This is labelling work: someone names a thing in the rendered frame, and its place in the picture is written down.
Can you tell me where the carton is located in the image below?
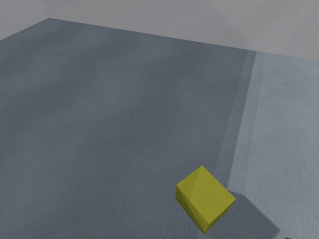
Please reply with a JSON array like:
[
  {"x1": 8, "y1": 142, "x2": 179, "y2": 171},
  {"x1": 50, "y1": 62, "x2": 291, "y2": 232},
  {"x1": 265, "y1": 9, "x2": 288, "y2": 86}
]
[{"x1": 175, "y1": 166, "x2": 236, "y2": 234}]

